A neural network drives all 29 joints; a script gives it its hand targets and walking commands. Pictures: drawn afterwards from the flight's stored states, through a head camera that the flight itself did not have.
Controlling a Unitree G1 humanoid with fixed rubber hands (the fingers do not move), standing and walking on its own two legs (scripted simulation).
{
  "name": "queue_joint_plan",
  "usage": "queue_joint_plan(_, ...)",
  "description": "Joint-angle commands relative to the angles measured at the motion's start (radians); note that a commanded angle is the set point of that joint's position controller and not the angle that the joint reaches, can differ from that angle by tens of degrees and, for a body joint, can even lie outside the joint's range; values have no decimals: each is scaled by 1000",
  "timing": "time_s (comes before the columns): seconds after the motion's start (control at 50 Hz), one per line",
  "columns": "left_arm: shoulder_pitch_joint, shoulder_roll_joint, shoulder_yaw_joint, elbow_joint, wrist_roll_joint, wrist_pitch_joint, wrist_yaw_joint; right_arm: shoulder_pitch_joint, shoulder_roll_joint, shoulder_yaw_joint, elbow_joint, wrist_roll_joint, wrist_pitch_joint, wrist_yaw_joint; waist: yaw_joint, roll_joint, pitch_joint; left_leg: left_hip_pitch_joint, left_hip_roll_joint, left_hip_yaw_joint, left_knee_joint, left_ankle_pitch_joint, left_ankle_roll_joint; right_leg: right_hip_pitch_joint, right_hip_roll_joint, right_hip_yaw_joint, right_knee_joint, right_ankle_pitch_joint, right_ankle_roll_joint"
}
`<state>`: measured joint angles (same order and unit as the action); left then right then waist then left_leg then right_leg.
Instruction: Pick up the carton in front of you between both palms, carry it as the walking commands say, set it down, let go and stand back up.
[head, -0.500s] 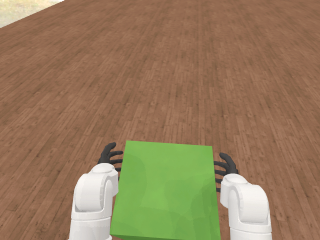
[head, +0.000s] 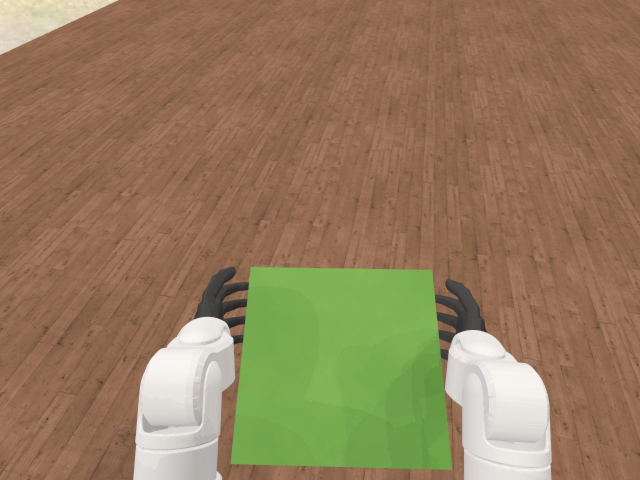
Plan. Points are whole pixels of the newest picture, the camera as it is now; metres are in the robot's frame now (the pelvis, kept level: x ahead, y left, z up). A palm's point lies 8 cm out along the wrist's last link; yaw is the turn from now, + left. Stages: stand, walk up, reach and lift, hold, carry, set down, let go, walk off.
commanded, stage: carry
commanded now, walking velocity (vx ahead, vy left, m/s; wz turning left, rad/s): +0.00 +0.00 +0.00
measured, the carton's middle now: (337, 370) +0.29 +0.00 -0.02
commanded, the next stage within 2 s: hold in 1.96 s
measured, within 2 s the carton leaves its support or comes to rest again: neither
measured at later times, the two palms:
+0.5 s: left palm (220, 294) +0.33 +0.15 +0.10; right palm (455, 312) +0.32 -0.13 +0.10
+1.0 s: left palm (203, 327) +0.29 +0.16 +0.09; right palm (453, 349) +0.27 -0.13 +0.09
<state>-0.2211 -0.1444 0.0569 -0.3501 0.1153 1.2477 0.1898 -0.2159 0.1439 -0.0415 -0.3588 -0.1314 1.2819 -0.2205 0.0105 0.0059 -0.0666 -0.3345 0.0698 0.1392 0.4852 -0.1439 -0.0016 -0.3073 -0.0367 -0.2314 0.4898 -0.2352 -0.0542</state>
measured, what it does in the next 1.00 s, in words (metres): stands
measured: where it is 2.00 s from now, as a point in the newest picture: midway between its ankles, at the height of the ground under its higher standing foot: outside the picture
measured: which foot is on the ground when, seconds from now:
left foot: down 0.00-1.00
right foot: down 0.00-1.00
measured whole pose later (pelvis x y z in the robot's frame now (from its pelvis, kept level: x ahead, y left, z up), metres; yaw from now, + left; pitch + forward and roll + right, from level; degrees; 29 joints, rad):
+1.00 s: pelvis +0.02 +0.02 +0.00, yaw -1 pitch +2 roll +0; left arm -0.19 -0.14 0.05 -0.18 0.18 1.22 0.15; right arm -0.17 0.14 -0.04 -0.18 -0.17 1.24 -0.17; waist 0.00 -0.01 -0.16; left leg -0.28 0.05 0.16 0.52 -0.27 0.03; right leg -0.27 -0.06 -0.18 0.52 -0.28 -0.01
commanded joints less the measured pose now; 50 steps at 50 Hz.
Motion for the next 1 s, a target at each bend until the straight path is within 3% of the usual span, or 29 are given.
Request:
queue_joint_plan(0.0, -374, -1023, -621, -76, -429, 11, -279, -404, 1010, 590, -92, 413, -28, 289, -5, 60, -402, 229, 141, -88, 19, 451, 24, 153, -138, 120, -13, 368, 70)
queue_joint_plan(0.04, -337, -1029, -611, -13, -410, 23, -279, -388, 990, 572, -62, 403, -23, 296, -8, 68, -405, 241, 133, -93, 18, 551, 19, 157, -134, 115, 35, 383, 77)
queue_joint_plan(0.08, -382, -1015, -614, -24, -410, 26, -279, -406, 1008, 574, -25, 409, -23, 296, -7, 63, -362, 217, 126, -88, 28, 571, 5, 153, -129, 116, 44, 413, 79)
queue_joint_plan(0.12, -393, -1024, -600, -9, -407, 25, -285, -428, 993, 565, -27, 400, -22, 296, -9, 9, -377, 219, 113, -75, 54, 578, 9, 167, -122, 114, 64, 454, 85)
queue_joint_plan(0.18, -403, -1047, -597, 3, -411, 23, -285, -464, 1013, 580, -45, 415, -23, 297, -11, -20, -369, 200, 103, -74, 72, 561, 10, 167, -129, 133, 73, 544, 73)
queue_joint_plan(0.22, -395, -1020, -576, 21, -404, 22, -282, -473, 1013, 572, -19, 419, -20, 293, -10, -1, -369, 190, 93, -56, 88, 528, 5, 179, -133, 135, 78, 604, 68)
queue_joint_plan(0.24, -389, -1019, -588, 27, -398, 23, -283, -455, 1003, 580, -30, 416, -26, 293, -10, -38, -366, 178, 97, -64, 66, 481, 2, 197, -139, 136, 63, 582, 65)
queue_joint_plan(0.3, -426, -1063, -600, -16, -428, 12, -278, -495, 1044, 589, -65, 452, -28, 297, -11, -49, -383, 160, 76, -48, 93, 434, 3, 230, -130, 135, 78, 676, 62)
queue_joint_plan(0.32, -386, -1056, -590, 13, -401, 13, -277, -496, 1033, 588, -73, 447, -27, 298, -15, 5, -395, 169, 84, -56, 76, 462, 4, 229, -133, 137, 82, 620, 64)
queue_joint_plan(0.38, -395, -1052, -592, -15, -400, 9, -274, -471, 1039, 599, -59, 436, -24, 300, -11, -21, -372, 188, 95, -66, 79, 478, 12, 180, -121, 135, 77, 508, 66)
queue_joint_plan(0.42, -394, -1048, -585, 9, -399, 17, -270, -482, 1035, 598, -60, 447, -24, 297, -13, -46, -376, 170, 85, -67, 91, 382, 15, 199, -136, 151, 73, 552, 52)
queue_joint_plan(0.44, -384, -1032, -595, -7, -404, 13, -272, -461, 1018, 589, -57, 440, -26, 295, -12, -10, -370, 165, 92, -77, 71, 335, 14, 195, -138, 151, 60, 453, 52)
queue_joint_plan(0.46, -391, -1045, -612, -14, -407, 11, -271, -459, 1017, 594, -70, 439, -27, 295, -14, 21, -347, 164, 94, -75, 62, 373, 15, 186, -145, 153, 58, 454, 48)
queue_joint_plan(0.5, -424, -1023, -601, -45, -406, 14, -271, -446, 1015, 571, -47, 438, -24, 299, -11, 27, -341, 179, 93, -82, 55, 382, 23, 163, -134, 150, 51, 376, 56)
queue_joint_plan(0.52, -389, -1045, -600, -18, -409, 19, -275, -451, 1006, 589, -59, 436, -21, 299, -10, -11, -326, 168, 102, -92, 46, 337, 25, 147, -128, 151, 36, 316, 57)
queue_joint_plan(0.58, -406, -1022, -602, -25, -407, 21, -277, -455, 1009, 572, -64, 429, -20, 296, -11, 22, -318, 164, 90, -75, 25, 287, 22, 141, -136, 157, 21, 306, 54)
queue_joint_plan(0.62, -426, -1057, -621, -54, -430, 13, -278, -483, 1018, 596, -93, 445, -26, 294, -8, -14, -344, 156, 96, -89, 38, 271, 26, 172, -129, 150, 31, 314, 58)
queue_joint_plan(0.64, -418, -1040, -607, -23, -405, 17, -278, -492, 1019, 607, -96, 427, -24, 292, -15, -46, -298, 134, 102, -95, 18, 245, 30, 135, -135, 144, 14, 267, 54)
queue_joint_plan(0.68, -393, -1024, -609, -19, -408, 20, -273, -456, 1014, 597, -64, 433, -20, 291, -14, -26, -291, 134, 96, -88, 19, 210, 25, 131, -138, 159, 0, 273, 52)
queue_joint_plan(0.7, -407, -1034, -606, -27, -422, 23, -272, -456, 1010, 595, -65, 436, -25, 289, -10, 19, -304, 140, 93, -80, 24, 229, 28, 146, -136, 156, 7, 278, 53)
queue_joint_plan(0.74, -374, -1022, -606, -7, -407, 26, -273, -438, 1006, 599, -51, 428, -17, 290, -10, -22, -301, 139, 99, -93, 2, 202, 27, 124, -130, 154, 10, 227, 54)
queue_joint_plan(0.8, -399, -1037, -604, 8, -400, 23, -282, -451, 1013, 585, -31, 420, -18, 302, -10, -23, -263, 117, 98, -90, -18, 147, 28, 118, -135, 166, -25, 191, 55)
queue_joint_plan(0.84, -389, -1035, -616, 28, -396, 12, -297, -432, 1009, 574, -25, 403, -36, 315, -9, 32, -260, 129, 88, -89, -37, 85, 30, 86, -135, 171, -42, 121, 54)
queue_joint_plan(0.88, -419, -1050, -613, 55, -384, -12, -309, -463, 1033, 592, 14, 403, -55, 327, -11, -17, -248, 100, 94, -108, -49, 84, 29, 102, -125, 164, -38, 85, 59)
queue_joint_plan(0.96, -391, -1033, -590, 125, -345, -74, -335, -469, 1013, 587, 63, 382, -120, 357, -9, 16, -232, 88, 90, -101, -62, 32, 31, 88, -127, 167, -62, 67, 59)
queue_joint_plan(0.98, -393, -1045, -588, 141, -339, -94, -342, -493, 1018, 587, 76, 377, -135, 364, -9, -20, -236, 80, 100, -105, -67, -7, 32, 79, -134, 171, -74, 59, 55)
